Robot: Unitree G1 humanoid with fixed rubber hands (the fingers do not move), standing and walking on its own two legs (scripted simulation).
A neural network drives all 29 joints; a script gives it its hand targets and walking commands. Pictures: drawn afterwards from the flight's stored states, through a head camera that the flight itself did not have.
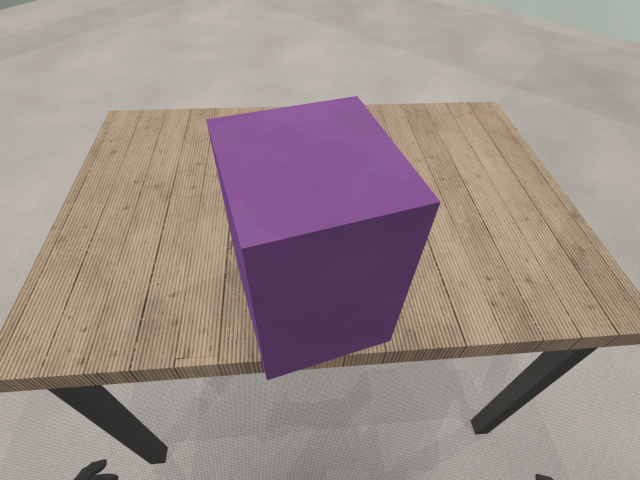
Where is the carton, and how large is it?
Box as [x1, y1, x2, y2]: [206, 96, 439, 379]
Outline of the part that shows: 357,96 206,119 237,264 267,379 366,348 390,339 439,204 439,200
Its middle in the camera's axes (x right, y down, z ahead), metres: -0.01 +0.01 +0.53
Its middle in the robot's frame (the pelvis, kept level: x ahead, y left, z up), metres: +0.41 +0.01 +0.07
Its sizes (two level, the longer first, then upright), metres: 0.209 0.194 0.293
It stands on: a table, 0.69 m high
